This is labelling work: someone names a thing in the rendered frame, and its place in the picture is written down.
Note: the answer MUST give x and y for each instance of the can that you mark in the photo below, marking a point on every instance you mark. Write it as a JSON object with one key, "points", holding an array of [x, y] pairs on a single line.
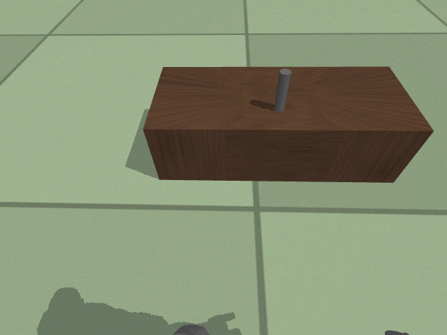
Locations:
{"points": [[282, 89]]}

